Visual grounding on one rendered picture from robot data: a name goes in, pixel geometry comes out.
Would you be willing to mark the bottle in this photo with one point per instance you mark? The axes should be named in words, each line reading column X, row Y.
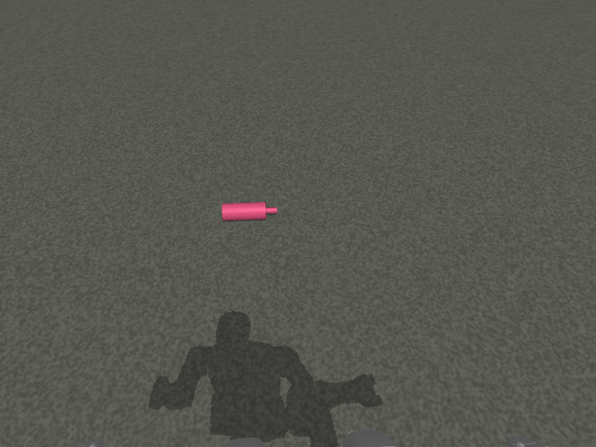
column 246, row 211

